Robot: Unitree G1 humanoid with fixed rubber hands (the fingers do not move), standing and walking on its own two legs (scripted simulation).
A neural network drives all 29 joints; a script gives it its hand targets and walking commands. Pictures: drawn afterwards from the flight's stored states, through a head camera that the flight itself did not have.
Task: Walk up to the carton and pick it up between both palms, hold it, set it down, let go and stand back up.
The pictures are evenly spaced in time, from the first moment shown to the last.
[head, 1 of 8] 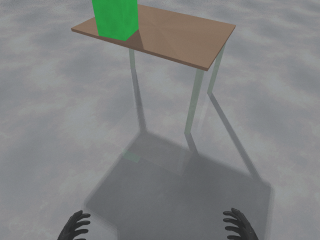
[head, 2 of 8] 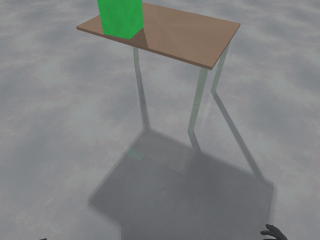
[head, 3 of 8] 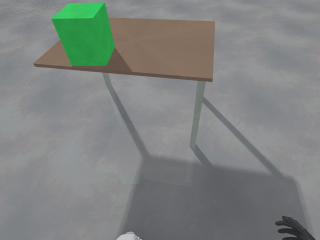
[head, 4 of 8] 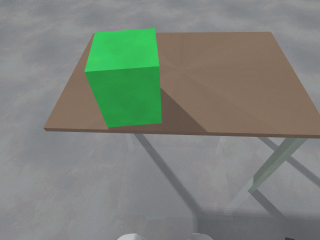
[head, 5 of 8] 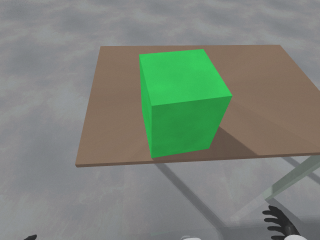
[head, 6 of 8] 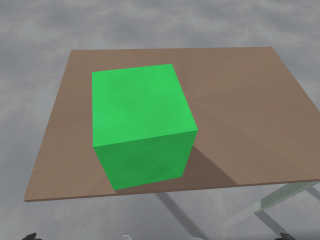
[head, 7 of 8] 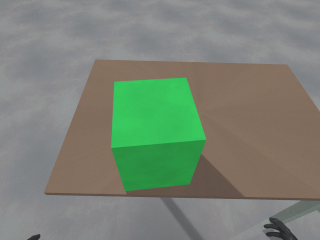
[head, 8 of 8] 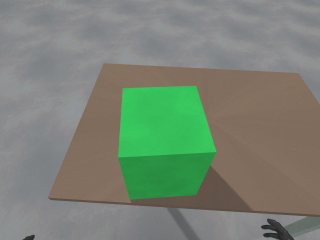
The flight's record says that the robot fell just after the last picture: no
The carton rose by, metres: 0.00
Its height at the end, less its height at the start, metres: +0.00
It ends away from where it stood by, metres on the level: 0.00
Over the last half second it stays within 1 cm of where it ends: yes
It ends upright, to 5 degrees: yes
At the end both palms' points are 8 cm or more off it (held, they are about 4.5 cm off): yes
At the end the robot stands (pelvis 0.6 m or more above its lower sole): yes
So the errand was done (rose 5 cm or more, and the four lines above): no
